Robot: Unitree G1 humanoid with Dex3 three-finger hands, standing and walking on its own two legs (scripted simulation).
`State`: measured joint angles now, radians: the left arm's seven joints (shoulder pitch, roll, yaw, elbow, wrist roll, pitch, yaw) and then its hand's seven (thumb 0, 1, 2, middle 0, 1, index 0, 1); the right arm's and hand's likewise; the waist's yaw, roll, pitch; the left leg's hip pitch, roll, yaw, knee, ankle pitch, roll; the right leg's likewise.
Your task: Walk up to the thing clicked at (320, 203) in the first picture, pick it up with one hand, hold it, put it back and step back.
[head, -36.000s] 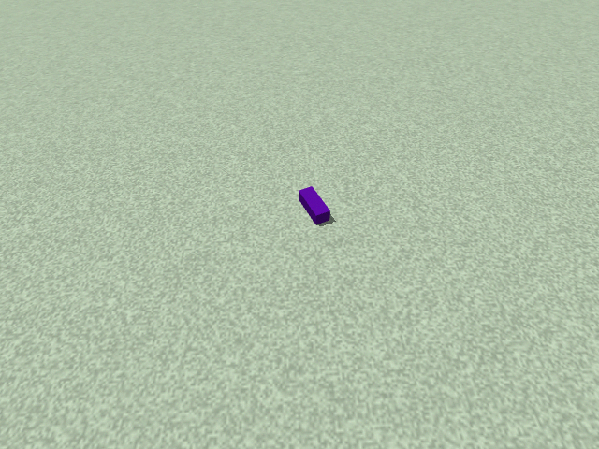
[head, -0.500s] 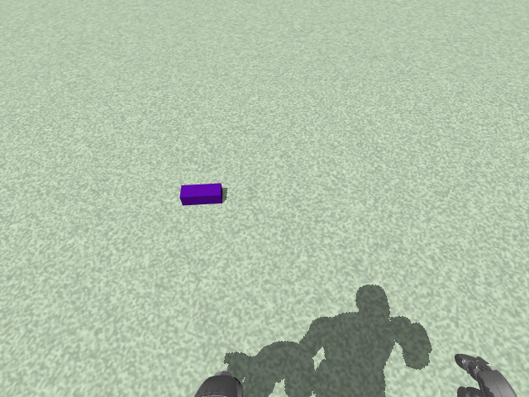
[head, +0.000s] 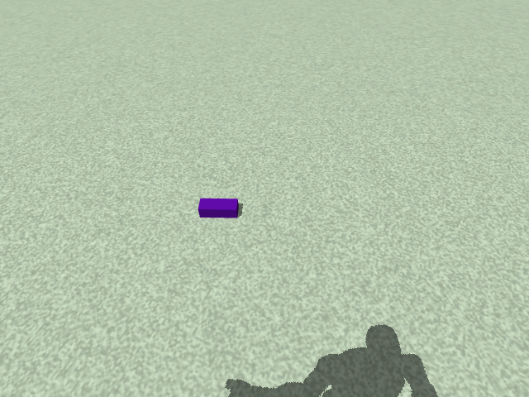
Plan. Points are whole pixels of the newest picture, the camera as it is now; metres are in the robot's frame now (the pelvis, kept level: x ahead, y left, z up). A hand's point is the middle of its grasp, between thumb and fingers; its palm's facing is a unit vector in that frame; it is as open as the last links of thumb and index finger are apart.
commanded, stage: step back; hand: left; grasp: from above
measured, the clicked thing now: (218, 208) +1.09 +0.26 -0.74
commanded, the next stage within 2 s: stand in 0.62 s
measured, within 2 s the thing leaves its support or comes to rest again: neither
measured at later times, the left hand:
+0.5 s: hand out of the picture +0.12 +0.26 -0.15, palm faces +0.05 -0.93 -0.36, open 7.4 cm
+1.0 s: hand out of the picture +0.13 +0.26 -0.14, palm faces -0.01 -0.94 -0.33, open 7.3 cm
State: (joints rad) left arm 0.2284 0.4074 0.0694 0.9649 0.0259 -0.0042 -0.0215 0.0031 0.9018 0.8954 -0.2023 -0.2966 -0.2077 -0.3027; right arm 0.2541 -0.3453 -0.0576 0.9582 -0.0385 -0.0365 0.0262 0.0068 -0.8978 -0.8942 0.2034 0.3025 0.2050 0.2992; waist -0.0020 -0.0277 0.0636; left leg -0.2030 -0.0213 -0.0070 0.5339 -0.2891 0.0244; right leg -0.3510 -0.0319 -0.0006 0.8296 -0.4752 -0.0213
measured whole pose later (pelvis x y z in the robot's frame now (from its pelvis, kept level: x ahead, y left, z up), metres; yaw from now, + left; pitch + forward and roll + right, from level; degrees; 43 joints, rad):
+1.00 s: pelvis +0.05 +0.01 +0.02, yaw +1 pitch -2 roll +0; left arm 0.08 0.35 0.00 1.15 0.02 -0.03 -0.01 0.00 0.90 0.90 -0.20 -0.30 -0.21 -0.30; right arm 0.05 -0.34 -0.01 1.14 -0.01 -0.03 0.01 0.01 -0.90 -0.89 0.20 0.30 0.20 0.30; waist 0.01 -0.01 0.06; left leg -0.11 0.01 0.03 0.32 -0.17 0.00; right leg -0.09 -0.04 -0.04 0.31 -0.18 0.03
